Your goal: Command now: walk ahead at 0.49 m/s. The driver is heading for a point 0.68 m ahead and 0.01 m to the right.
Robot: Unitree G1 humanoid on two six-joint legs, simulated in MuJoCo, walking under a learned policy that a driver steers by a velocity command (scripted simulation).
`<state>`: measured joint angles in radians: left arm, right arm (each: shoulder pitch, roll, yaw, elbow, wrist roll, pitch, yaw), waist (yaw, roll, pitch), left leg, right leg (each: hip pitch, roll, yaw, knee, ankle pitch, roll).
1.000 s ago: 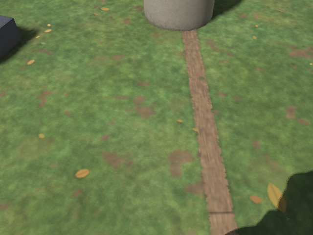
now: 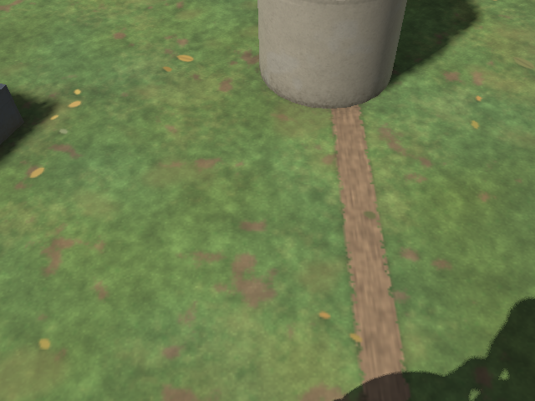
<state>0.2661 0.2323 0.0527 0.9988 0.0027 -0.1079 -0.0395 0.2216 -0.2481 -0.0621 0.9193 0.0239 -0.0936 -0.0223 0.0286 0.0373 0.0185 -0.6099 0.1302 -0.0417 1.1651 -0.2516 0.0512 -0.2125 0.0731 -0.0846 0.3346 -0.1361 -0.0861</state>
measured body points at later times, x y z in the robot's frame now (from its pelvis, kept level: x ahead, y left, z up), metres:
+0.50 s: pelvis +0.29 +0.08 +0.00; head +0.32 +0.09 +0.45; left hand +0.36 +0.35 -0.14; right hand +0.37 -0.18 -0.13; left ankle +0.34 +0.16 -0.74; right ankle +0.24 -0.07 -0.65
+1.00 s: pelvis +0.56 +0.02 -0.01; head +0.60 +0.00 +0.43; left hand +0.71 +0.27 -0.13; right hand +0.57 -0.25 -0.16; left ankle +0.42 +0.16 -0.65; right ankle +0.66 -0.07 -0.74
